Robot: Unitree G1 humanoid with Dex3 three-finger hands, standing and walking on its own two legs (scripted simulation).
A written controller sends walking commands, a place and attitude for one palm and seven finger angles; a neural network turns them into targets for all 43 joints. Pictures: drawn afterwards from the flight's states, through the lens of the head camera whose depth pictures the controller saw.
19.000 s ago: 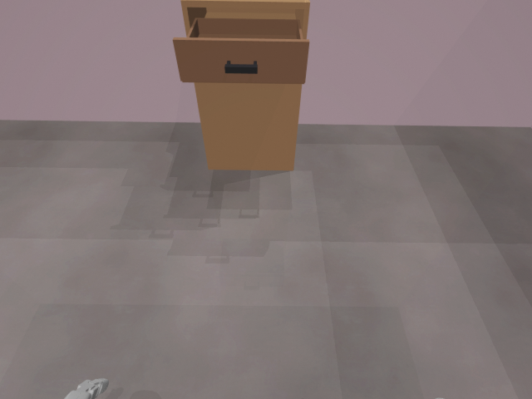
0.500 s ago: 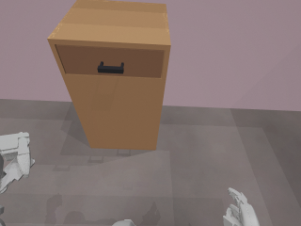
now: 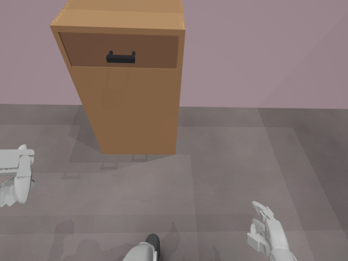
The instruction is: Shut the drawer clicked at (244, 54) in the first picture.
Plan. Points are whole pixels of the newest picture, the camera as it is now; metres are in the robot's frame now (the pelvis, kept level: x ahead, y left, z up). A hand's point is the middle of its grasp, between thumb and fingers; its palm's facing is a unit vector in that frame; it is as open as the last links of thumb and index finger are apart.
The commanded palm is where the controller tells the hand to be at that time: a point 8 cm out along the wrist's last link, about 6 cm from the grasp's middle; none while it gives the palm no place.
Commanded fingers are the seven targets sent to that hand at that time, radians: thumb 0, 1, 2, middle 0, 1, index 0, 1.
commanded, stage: stop stepping back and stand still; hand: left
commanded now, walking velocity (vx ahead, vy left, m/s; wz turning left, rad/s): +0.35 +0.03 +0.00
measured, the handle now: (121, 56) +0.81 +0.24 +0.01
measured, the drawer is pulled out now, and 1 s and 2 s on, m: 0.00 0.00 0.00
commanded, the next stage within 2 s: let the arm hang, fingers relaxed in 1.26 s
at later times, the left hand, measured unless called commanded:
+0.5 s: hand out of the picture +0.12 +0.26 +0.20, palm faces +0.34 -0.79 -0.52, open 3.3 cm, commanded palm +0.06 +0.31 +0.20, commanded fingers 0.00 0.90 0.90 -1.40 -1.60 -1.40 -1.60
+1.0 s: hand out of the picture +0.14 +0.28 +0.20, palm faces +0.37 -0.77 -0.53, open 3.2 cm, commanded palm +0.07 +0.33 +0.20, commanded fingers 0.00 0.90 0.90 -1.40 -1.60 -1.40 -1.60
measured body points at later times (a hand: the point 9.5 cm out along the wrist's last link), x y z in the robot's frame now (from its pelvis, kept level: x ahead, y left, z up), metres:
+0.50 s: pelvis -0.06 +0.02 +0.02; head -0.06 +0.03 +0.47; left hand +0.09 +0.30 +0.23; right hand +0.11 -0.18 -0.06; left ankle +0.01 +0.13 -0.70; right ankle -0.07 -0.07 -0.72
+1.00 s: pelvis -0.04 +0.04 +0.01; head -0.03 +0.04 +0.46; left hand +0.11 +0.32 +0.23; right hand +0.12 -0.18 -0.08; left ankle -0.05 +0.17 -0.71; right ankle -0.04 -0.05 -0.72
